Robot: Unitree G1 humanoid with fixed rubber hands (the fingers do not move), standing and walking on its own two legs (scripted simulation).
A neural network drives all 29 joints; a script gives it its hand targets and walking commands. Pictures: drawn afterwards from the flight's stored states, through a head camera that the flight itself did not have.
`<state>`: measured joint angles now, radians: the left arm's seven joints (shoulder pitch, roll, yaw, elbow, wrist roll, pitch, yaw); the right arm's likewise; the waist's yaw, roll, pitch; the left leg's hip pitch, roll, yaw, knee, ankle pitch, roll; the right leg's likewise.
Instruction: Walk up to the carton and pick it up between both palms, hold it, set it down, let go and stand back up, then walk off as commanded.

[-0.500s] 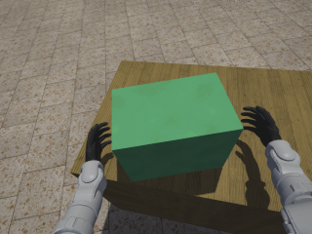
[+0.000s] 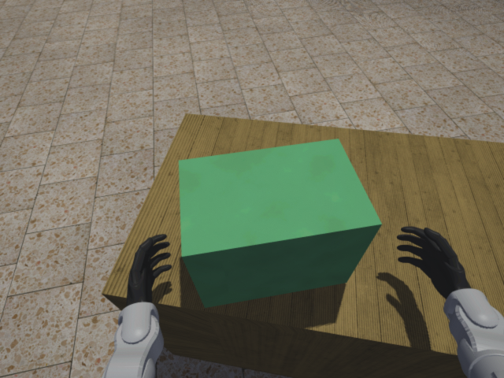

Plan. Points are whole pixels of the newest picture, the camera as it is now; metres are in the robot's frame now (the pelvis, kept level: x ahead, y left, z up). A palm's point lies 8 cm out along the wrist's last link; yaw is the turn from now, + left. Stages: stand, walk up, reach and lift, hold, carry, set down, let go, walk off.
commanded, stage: set down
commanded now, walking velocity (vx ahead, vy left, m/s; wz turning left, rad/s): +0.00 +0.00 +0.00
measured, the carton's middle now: (269, 226) +0.39 +0.03 -0.02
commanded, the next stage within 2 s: none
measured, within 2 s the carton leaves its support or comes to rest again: neither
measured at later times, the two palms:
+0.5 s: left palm (134, 322) +0.19 +0.20 +0.00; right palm (479, 336) +0.25 -0.28 -0.01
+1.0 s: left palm (128, 336) +0.17 +0.21 +0.00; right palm (479, 365) +0.21 -0.27 -0.01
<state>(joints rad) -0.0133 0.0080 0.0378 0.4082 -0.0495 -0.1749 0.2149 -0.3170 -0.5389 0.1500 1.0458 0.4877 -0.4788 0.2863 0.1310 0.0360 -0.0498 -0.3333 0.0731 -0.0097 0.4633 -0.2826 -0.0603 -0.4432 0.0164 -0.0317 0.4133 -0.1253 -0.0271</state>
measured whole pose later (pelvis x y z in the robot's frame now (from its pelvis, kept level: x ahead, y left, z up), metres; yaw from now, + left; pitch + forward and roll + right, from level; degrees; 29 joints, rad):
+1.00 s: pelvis +0.01 +0.02 +0.00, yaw -1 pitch +2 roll -1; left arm 0.39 -0.05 -0.03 0.07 0.04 -0.09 0.29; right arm 0.16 -0.57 0.10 0.74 0.51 -0.45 0.39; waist 0.09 0.01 -0.04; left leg -0.18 0.06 0.02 0.46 -0.32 -0.03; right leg -0.31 0.01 0.00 0.43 -0.17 -0.02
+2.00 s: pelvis +0.01 +0.02 +0.01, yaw +0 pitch +0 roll -1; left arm 0.38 0.05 -0.02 0.22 0.03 0.01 0.17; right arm 0.24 -0.37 0.01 0.66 0.26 -0.30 0.24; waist 0.06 0.00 0.01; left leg -0.10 0.05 0.00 0.40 -0.30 -0.03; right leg -0.21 -0.01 -0.02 0.37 -0.15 0.00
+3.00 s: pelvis +0.02 +0.04 +0.01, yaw +0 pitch -6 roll -1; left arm 0.25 0.17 0.02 0.41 0.04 0.18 0.03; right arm 0.19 -0.20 -0.05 0.67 -0.01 -0.24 0.06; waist 0.01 -0.02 0.09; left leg 0.03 0.03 0.02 0.38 -0.31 -0.01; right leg -0.10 -0.02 0.00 0.35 -0.16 0.02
